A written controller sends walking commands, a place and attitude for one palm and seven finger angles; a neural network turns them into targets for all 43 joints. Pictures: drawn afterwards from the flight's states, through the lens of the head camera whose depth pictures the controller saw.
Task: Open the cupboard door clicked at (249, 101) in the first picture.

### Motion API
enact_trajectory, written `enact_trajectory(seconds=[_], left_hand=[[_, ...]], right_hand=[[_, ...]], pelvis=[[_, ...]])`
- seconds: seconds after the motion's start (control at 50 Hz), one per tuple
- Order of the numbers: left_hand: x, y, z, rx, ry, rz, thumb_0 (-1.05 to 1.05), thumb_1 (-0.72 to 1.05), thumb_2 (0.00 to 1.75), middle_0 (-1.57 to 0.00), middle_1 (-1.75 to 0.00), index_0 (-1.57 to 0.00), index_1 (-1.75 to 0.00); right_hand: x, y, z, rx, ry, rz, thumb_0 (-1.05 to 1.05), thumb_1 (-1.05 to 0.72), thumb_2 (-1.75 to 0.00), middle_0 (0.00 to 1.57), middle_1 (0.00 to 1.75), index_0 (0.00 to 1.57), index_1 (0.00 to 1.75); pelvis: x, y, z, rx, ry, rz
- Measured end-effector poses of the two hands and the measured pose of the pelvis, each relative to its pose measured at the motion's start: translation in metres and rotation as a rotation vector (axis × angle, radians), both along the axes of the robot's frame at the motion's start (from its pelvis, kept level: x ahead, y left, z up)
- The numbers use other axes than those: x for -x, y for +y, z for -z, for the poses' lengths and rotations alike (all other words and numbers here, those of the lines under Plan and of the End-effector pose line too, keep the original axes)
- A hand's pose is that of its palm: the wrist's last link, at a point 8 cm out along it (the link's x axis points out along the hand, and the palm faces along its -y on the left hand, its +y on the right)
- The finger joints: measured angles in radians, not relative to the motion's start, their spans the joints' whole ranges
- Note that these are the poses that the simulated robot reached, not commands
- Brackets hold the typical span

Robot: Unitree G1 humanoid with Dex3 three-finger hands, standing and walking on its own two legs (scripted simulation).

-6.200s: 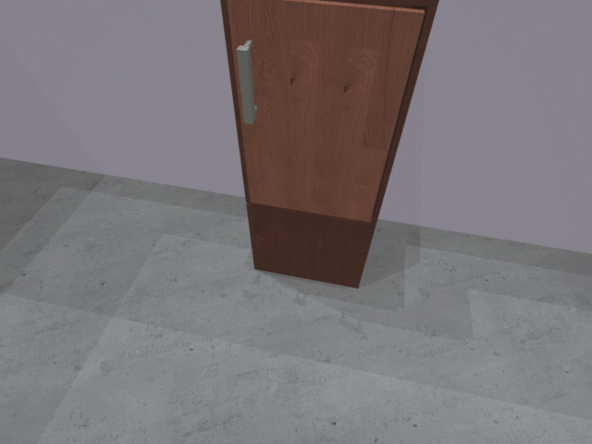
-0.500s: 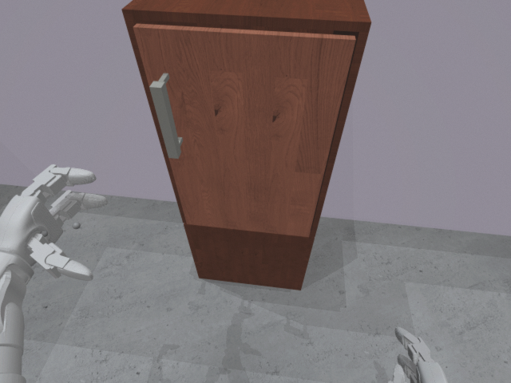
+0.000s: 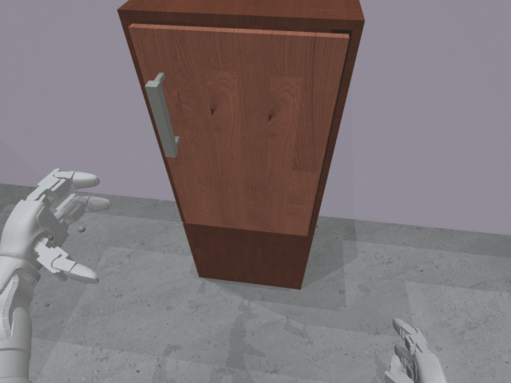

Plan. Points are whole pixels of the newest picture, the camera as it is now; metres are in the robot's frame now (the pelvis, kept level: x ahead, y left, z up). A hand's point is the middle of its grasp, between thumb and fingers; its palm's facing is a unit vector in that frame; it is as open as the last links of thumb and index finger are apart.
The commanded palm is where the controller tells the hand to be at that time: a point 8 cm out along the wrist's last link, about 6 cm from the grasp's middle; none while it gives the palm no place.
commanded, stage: move the hooked fingers beside the handle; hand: left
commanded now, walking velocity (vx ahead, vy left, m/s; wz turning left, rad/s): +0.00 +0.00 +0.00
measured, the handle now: (166, 116) +0.60 +0.24 +0.10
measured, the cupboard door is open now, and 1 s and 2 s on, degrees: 0 0 0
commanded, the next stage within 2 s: none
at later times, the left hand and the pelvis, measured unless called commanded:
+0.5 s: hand (98, 184) +0.38 +0.29 +0.12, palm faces -0.04 -1.00 -0.01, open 14.0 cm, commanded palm +0.36 +0.34 +0.11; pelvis +0.00 +0.01 -0.01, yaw -1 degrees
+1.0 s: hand (115, 152) +0.47 +0.30 +0.11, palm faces -0.06 -1.00 +0.01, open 14.0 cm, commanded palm +0.45 +0.35 +0.11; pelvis +0.00 +0.03 -0.02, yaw -2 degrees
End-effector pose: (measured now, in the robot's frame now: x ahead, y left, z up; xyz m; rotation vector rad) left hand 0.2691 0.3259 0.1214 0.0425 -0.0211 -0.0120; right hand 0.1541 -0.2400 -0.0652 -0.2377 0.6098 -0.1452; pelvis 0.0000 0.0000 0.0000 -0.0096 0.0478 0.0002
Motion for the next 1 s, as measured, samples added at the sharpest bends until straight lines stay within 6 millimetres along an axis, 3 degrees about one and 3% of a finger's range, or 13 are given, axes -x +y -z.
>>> enact_trajectory(seconds=[0.18,0.36,0.56,1.0], left_hand=[[-0.029,0.009,0.003,0.018,0.016,-0.004,-0.01,-0.50,0.30,-0.30,-1.20,-0.30,-1.20],[-0.071,0.008,0.002,0.033,0.021,0.033,-0.01,-0.50,0.30,-0.30,-1.20,-0.30,-1.20],[-0.098,0.018,0.006,0.041,0.016,0.027,-0.01,-0.50,0.30,-0.30,-1.20,-0.30,-1.20],[-0.180,0.024,0.015,0.046,0.059,0.045,-0.01,-0.50,0.30,-0.30,-1.20,-0.30,-1.20]], right_hand=[[0.010,-0.002,0.006,0.030,0.054,0.006,0.01,-0.90,-0.89,0.20,0.30,0.20,0.30],[0.043,-0.009,0.015,0.042,0.152,0.059,0.01,-0.90,-0.89,0.20,0.30,0.20,0.30],[0.082,-0.012,0.026,0.056,0.299,0.114,0.01,-0.90,-0.89,0.20,0.30,0.20,0.30],[0.126,-0.007,0.037,0.081,0.527,0.195,0.01,-0.90,-0.89,0.20,0.30,0.20,0.30]], pelvis=[[0.006,0.002,0.003,0.004,0.017,-0.010],[0.006,0.008,0.005,0.002,0.056,0.007],[0.003,0.015,0.008,0.006,0.097,0.019],[-0.002,0.025,0.017,0.022,0.208,0.027]])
